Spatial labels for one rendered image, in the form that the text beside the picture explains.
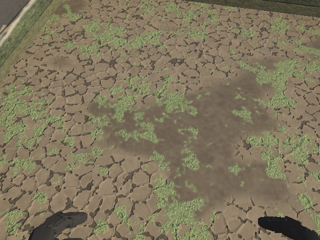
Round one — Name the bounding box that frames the right robot hand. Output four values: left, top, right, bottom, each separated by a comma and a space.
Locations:
258, 216, 320, 240

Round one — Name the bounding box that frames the left robot hand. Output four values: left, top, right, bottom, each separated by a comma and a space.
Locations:
28, 211, 88, 240

